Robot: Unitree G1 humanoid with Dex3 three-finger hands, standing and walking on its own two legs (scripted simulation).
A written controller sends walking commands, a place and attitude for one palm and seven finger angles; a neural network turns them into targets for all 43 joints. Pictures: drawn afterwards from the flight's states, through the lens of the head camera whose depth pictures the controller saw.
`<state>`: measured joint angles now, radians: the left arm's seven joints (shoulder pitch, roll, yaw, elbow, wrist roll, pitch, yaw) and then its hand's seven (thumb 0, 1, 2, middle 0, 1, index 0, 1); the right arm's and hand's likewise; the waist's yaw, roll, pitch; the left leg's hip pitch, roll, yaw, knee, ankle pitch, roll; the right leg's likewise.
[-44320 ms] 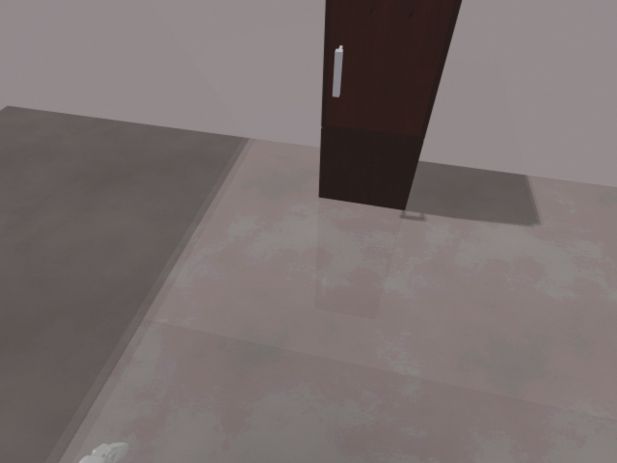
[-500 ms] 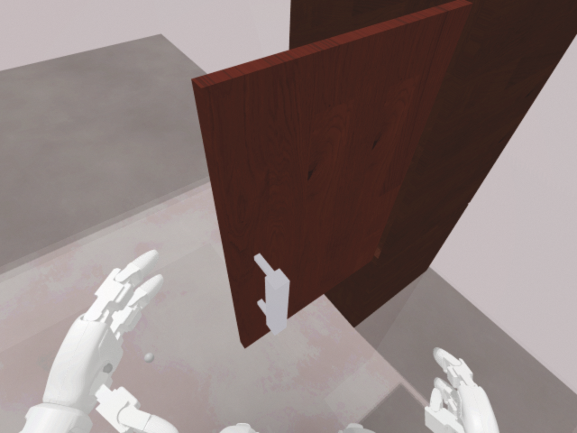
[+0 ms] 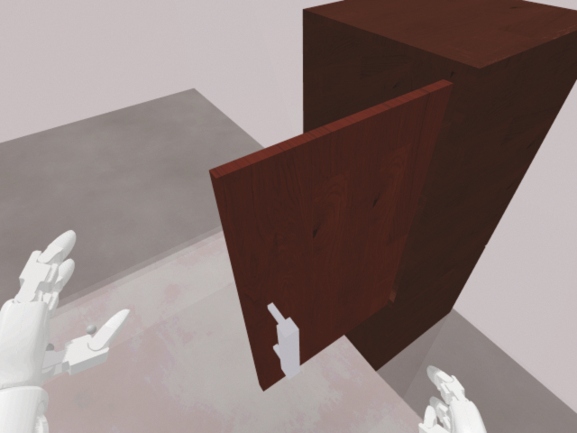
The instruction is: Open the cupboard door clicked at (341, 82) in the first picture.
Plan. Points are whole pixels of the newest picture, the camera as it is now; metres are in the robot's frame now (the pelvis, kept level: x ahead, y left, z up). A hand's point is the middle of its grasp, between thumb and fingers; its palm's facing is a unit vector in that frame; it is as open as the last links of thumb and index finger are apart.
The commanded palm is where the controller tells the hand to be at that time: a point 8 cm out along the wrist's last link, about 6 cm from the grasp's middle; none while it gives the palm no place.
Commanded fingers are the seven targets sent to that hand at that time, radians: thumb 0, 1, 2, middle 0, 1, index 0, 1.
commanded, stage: draw the hand back to the body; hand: left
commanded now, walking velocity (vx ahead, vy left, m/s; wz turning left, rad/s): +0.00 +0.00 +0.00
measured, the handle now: (282, 340) +0.30 +0.06 -0.10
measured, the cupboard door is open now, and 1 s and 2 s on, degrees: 90 90 90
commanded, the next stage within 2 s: step back with the hand held close in 0.54 s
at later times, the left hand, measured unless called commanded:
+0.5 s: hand (71, 319) +0.18 +0.24 +0.17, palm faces +0.45 -0.79 -0.41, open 7.5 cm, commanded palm +0.13 +0.28 +0.19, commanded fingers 0.00 0.90 0.90 -0.20 -0.30 -0.20 -0.30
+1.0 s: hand (62, 332) +0.17 +0.24 +0.17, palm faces +0.33 -0.79 -0.52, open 7.4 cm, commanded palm +0.11 +0.29 +0.19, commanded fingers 0.00 0.90 0.90 -0.20 -0.30 -0.20 -0.30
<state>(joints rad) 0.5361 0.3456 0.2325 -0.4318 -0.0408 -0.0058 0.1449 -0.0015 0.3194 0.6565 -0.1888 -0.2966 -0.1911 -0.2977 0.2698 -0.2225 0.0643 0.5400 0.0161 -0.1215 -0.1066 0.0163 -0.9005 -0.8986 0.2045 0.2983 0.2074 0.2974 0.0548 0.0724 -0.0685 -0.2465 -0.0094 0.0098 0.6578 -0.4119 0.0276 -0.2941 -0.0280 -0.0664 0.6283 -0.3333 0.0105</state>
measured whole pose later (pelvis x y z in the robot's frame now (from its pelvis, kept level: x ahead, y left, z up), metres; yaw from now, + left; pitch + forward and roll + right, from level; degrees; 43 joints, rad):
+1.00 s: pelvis -0.04 -0.01 +0.02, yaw -1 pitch -1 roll +0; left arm 0.57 0.41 0.39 -0.49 -0.03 -0.15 0.12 0.01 0.89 0.90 -0.22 -0.30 -0.22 -0.30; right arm 0.17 -0.25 -0.01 0.58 0.00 -0.04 -0.09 0.02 -0.90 -0.90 0.20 0.30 0.21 0.30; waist 0.00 0.02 0.05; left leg -0.21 0.00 0.03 0.47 -0.25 0.02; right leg -0.26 -0.01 -0.05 0.43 -0.16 0.00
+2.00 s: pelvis -0.22 +0.00 +0.00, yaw -3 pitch +6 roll -3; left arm 0.46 0.43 0.46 -0.56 -0.06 -0.23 0.17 0.01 0.89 0.90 -0.21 -0.30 -0.21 -0.30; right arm 0.09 -0.15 0.01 0.64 -0.04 -0.17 -0.04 0.01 -0.90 -0.90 0.21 0.30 0.21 0.30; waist 0.07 -0.02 0.00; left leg -0.55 0.08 0.08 0.30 0.14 0.03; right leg -0.06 0.06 -0.02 0.52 -0.49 -0.03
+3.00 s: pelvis -0.35 +0.02 +0.01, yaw -4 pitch -2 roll +0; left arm 0.52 0.36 0.39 -0.42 -0.02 -0.16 0.15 0.01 0.89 0.90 -0.21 -0.30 -0.22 -0.30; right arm 0.23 -0.19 0.04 0.62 0.00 -0.13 -0.08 0.01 -0.90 -0.90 0.21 0.30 0.21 0.30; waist 0.03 -0.01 0.01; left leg -0.22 0.03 0.07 0.48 -0.24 0.01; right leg -0.25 -0.02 -0.08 0.47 -0.20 -0.01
